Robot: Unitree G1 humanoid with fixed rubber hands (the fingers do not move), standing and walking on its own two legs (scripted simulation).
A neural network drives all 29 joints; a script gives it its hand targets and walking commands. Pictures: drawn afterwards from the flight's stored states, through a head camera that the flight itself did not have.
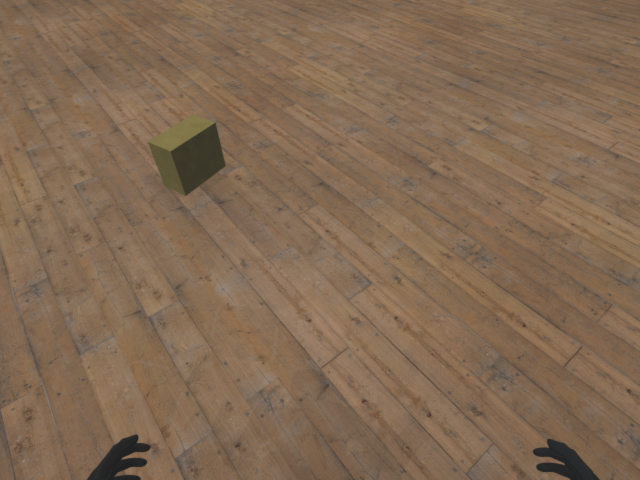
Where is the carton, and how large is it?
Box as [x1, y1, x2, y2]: [148, 114, 225, 195]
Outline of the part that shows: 193,114 148,141 164,184 185,195 225,165 215,123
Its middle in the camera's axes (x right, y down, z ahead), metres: -0.64 -0.44 +1.92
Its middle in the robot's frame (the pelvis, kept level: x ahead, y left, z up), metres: +1.68 +0.70 -0.63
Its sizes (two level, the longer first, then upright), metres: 0.288 0.151 0.255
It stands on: the floor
